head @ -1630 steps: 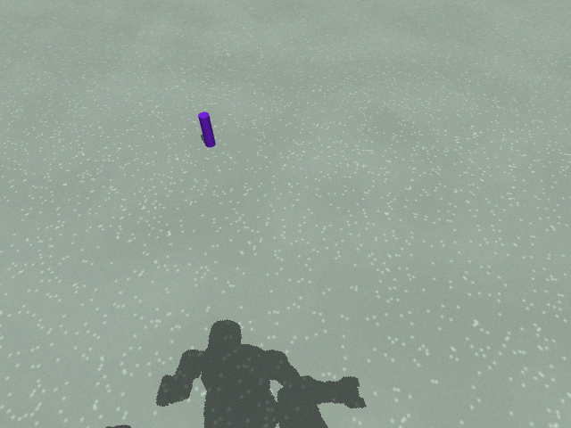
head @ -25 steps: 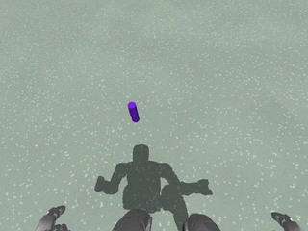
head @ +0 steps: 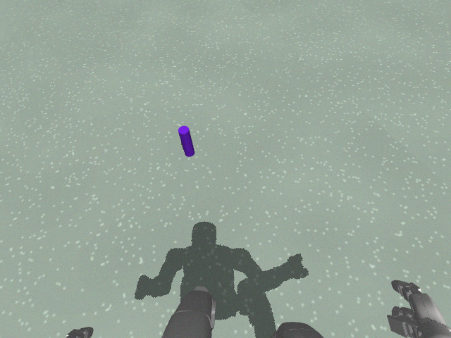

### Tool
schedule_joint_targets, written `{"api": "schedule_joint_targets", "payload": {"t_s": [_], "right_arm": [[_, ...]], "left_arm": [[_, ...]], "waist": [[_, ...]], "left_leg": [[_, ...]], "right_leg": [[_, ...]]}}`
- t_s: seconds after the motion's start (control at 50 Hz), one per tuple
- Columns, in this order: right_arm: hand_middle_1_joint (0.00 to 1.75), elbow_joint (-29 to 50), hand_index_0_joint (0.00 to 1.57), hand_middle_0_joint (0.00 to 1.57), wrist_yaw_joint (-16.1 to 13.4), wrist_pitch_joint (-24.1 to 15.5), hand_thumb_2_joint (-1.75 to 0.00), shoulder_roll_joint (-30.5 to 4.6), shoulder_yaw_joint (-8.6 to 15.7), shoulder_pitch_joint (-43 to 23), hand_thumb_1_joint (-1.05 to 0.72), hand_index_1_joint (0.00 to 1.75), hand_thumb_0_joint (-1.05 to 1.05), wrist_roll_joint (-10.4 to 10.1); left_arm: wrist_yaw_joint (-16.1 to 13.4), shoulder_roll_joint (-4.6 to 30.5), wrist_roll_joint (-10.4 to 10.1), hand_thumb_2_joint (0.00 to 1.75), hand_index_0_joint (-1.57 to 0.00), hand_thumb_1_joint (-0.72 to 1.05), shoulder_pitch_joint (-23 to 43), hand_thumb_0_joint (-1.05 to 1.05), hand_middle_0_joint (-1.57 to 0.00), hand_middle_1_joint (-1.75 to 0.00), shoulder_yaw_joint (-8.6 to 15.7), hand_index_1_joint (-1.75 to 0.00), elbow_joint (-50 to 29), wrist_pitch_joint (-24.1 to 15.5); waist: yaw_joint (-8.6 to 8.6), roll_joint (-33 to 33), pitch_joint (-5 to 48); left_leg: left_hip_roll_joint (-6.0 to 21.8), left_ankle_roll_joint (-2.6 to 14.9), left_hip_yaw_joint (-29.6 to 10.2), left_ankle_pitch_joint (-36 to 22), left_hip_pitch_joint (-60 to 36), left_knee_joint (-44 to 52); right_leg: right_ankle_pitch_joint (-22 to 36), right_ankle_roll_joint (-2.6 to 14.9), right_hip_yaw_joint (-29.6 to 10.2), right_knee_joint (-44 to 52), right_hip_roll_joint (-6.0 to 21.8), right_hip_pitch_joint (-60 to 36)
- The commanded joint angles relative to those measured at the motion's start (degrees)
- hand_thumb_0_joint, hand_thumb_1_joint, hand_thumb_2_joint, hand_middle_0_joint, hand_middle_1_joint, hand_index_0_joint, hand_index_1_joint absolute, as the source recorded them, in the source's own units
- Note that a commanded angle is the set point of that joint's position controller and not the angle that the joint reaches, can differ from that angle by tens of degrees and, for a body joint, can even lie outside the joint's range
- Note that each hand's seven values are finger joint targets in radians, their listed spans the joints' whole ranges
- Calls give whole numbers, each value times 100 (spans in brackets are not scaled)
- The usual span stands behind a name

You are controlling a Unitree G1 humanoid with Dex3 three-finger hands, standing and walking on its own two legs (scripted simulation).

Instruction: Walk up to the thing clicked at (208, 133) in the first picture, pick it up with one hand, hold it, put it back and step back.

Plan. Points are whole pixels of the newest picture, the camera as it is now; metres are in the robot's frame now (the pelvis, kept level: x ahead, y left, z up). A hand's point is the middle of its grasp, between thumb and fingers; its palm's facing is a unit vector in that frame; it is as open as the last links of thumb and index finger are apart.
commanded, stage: step back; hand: left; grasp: from the side
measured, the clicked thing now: (186, 142) +1.01 +0.30 -0.65
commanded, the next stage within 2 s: stand in 1.08 s
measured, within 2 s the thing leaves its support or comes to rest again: neither
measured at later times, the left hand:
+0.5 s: hand out of the picture -0.01 +0.29 -0.12, palm faces +0.10 -0.92 -0.39, open 7.4 cm
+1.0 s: hand out of the picture +0.08 +0.30 -0.13, palm faces +0.12 -0.90 -0.42, open 7.4 cm
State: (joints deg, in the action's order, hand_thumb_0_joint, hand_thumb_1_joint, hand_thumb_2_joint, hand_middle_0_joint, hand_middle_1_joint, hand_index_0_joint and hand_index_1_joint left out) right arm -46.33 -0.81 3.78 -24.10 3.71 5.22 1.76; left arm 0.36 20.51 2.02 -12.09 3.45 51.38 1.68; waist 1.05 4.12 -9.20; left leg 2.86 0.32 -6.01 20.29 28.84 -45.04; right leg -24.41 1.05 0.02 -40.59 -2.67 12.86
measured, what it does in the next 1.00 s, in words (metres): steps on the spot: left foot, then right foot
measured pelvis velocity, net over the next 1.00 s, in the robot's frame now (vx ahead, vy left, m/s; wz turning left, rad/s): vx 0.01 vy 0.01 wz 0.11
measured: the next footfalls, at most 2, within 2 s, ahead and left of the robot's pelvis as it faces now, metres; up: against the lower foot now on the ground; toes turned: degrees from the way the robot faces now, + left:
left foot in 0.32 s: -0.03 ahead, +0.14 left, +0.00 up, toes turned +5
right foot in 0.64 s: +0.09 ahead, -0.10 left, +0.00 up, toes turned +4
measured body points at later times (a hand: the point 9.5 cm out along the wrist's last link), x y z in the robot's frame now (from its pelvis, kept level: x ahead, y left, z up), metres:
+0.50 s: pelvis -0.04 +0.01 +0.02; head -0.03 +0.01 +0.47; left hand -0.02 +0.34 -0.10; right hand +0.03 -0.30 -0.10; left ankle -0.07 +0.13 -0.71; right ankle -0.01 -0.11 -0.67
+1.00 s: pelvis +0.01 +0.01 +0.00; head +0.05 +0.00 +0.45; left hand +0.07 +0.34 -0.10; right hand +0.12 -0.29 -0.13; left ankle +0.01 +0.16 -0.71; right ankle +0.06 -0.12 -0.71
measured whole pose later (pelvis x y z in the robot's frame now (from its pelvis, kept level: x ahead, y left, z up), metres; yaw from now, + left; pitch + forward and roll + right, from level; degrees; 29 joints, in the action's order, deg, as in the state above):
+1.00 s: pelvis +0.01 +0.01 +0.00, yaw +6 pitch -2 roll +1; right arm -57.6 0.0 0.9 -21.7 3.4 9.5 1.9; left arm -0.8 21.5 0.6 -6.8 2.7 55.3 -1.4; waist 1.0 0.6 -6.8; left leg 0.8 -1.1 0.3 18.7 16.8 -37.8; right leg -18.9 -1.1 1.5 -41.7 4.8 21.0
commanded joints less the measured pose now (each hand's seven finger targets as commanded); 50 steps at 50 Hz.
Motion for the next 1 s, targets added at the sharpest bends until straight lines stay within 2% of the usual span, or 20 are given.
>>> {"api": "schedule_joint_targets", "payload": {"t_s": [0.0, 0.04, 0.06, 0.16, 0.22, 0.28, 0.32, 0.34, 0.36, 0.38, 0.44, 0.54, 0.6, 0.62, 0.64, 0.68, 0.74, 0.92, 0.94, 0.98], "right_arm": [[30, 301, 20, 20, -61, -67, -90, -1194, 339, -118, -90, 30, 0, -51], [30, -52, 20, 20, -29, -124, -90, -869, 213, 486, -90, 30, 0, -105], [30, -83, 20, 20, -28, -159, -90, -766, 173, 549, -90, 30, 0, -82], [30, -125, 20, 20, 89, -291, -90, -951, 201, 347, -90, 30, 0, 4], [30, -157, 20, 20, 153, -401, -90, -936, 194, 291, -90, 30, 0, 65], [30, -466, 20, 20, 205, -482, -90, -838, 239, 785, -90, 30, 0, 46], [30, -693, 20, 20, 156, -579, -90, -1021, 389, 1409, -90, 30, 0, 73], [30, -659, 20, 20, 133, -594, -90, -1569, 515, 1461, -90, 30, 0, 133], [30, -591, 20, 20, 142, -574, -90, -1903, 553, 1449, -90, 30, 0, 86], [30, -538, 20, 20, 134, -589, -90, -1764, 526, 1146, -90, 30, 0, 33], [30, -419, 20, 20, 123, -656, -90, -1122, 347, 828, -90, 30, 0, 71], [30, -365, 20, 20, 146, -584, -90, -1134, 332, 612, -90, 30, 0, 46], [30, -298, 20, 20, 123, -450, -90, -754, 171, 412, -90, 30, 0, -72], [30, -280, 20, 20, 113, -434, -90, -415, 54, 652, -90, 30, 0, -114], [30, -230, 20, 20, 91, -417, -90, -197, -32, 913, -90, 30, 0, -140], [30, -523, 20, 20, -8, -300, -90, -905, 212, 1034, -90, 30, 0, -81], [30, -672, 20, 20, 33, -319, -90, -830, 175, 900, -90, 30, 0, -102], [30, -967, 20, 20, 30, -354, -90, -706, 172, 985, -90, 30, 0, -25], [30, -1022, 20, 20, 6, -388, -90, -795, 206, 975, -90, 30, 0, 13], [30, -882, 20, 20, -31, -446, -90, -1269, 301, 567, -90, 30, 0, 68]], "left_arm": [[-202, 2095, 85, 90, -20, 90, 590, 0, -20, -30, 566, -30, -686, -206], [-219, 1528, 54, 90, -20, 90, 856, 0, -20, -30, 445, -30, -630, -284], [-203, 1499, 43, 90, -20, 90, 556, 0, -20, -30, 482, -30, -525, -312], [-134, 1654, 129, 90, -20, 90, -96, 0, -20, -30, 579, -30, -387, -382], [-101, 1823, 73, 90, -20, 90, -263, 0, -20, -30, 606, -30, -307, -371], [-61, 1772, 24, 90, -20, 90, -46, 0, -20, -30, 504, -30, -328, -305], [-48, 1253, 18, 90, -20, 90, 46, 0, -20, -30, 297, -30, -437, -289], [-22, 870, -88, 90, -20, 90, 136, 0, -20, -30, 187, -30, -551, -300], [-75, 1411, -42, 90, -20, 90, 659, 0, -20, -30, 350, -30, -505, -312], [-43, 1619, -39, 90, -20, 90, 640, 0, -20, -30, 371, -30, -468, -345], [42, 1370, -86, 90, -20, 90, 126, 0, -20, -30, 322, -30, -207, -433], [69, 1208, -109, 90, -20, 90, 139, 0, -20, -30, 275, -30, -101, -490], [-81, 1180, -119, 90, -20, 90, -661, 0, -20, -30, 329, -30, 330, -599], [-142, 1467, -63, 90, -20, 90, -726, 0, -20, -30, 423, -30, 371, -643], [-187, 1882, -10, 90, -20, 90, -695, 0, -20, -30, 492, -30, 266, -679], [-187, 2013, -28, 90, -20, 90, 143, 0, -20, -30, 451, -30, -9, -604], [-209, 1649, -64, 90, -20, 90, 267, 0, -20, -30, 362, -30, 20, -634], [-230, 1579, -134, 90, -20, 90, 792, 0, -20, -30, 296, -30, -54, -435], [-232, 1413, -157, 90, -20, 90, 711, 0, -20, -30, 252, -30, -74, -404], [-230, 1100, -218, 90, -20, 90, 612, 0, -20, -30, 146, -30, -98, -344]], "waist": [[70, -1128, -35], [-315, -921, 152], [-179, -1054, 347], [324, -1570, 536], [394, -1632, 600], [80, -1414, 687], [-248, -289, 1103], [-322, 1005, 895], [-540, 468, 251], [-379, 247, -119], [-141, 124, 91], [-183, 808, 305], [273, 181, 902], [268, -699, 1115], [137, -1511, 1175], [-23, -1019, 779], [-29, -844, 690], [-248, -1437, 1222], [-228, -1140, 1294], [-32, -63, 1341]], "left_leg": [[-512, -64, -770, 785, -111, -2223], [-867, -65, -506, 60, 221, -2123], [-832, -84, -433, 40, 57, -2045], [-406, -237, -29, 583, 379, -386], [-205, -137, 198, 1084, -138, 611], [-447, 95, 751, 419, -1411, 1886], [55, 347, -391, 256, -2987, 2782], [1253, 886, -2492, 1727, -3333, 3246], [1833, 1507, -3173, 2891, -2255, 3467], [1889, 1597, -2899, 2799, -1631, 3531], [942, 1049, -1219, 734, -2147, 3069], [775, 1005, -432, 85, -1418, 2698], [399, 564, 206, -957, -982, 898], [-12, 351, 455, -413, -523, -76], [-589, 107, 294, 993, -43, -711], [-204, 53, -74, 1589, -628, -1073], [-135, 75, -194, 1052, -477, -1042], [-232, -45, 858, -328, -1578, 1426], [-169, 30, 667, -1043, -1781, 1740], [1022, 565, -877, -2110, -1854, 2069]], "right_leg": [[-1199, 1352, -2997, 2784, 2477, 2100], [737, 627, -1210, 2004, 1353, 915], [692, 571, -1100, 1950, 1211, 761], [-1913, 824, -1767, 2354, 1587, -561], [-1575, 1010, -1919, 2291, 1971, -538], [-488, 833, -1138, 1924, 1692, 41], [213, 351, -361, 250, 1059, 1095], [-582, -6, 369, -1031, 168, 2644], [-759, 13, -179, -1316, 508, 2791], [-603, 78, -371, -1543, 699, 2362], [54, 70, -232, -1060, 592, 2207], [413, -64, 153, 194, 479, 882], [1632, -39, 288, 1572, 235, -870], [1771, 83, -589, 1662, 729, -1259], [1589, 416, -2570, 2194, 1976, -1198], [-6, 1358, -3247, 2411, 2598, 246], [1178, 938, -1888, 2017, 1976, 126], [2743, 667, -709, 858, 1526, 368], [2998, 451, -612, 462, 1386, 400], [1794, 83, -142, -357, 645, 879]]}}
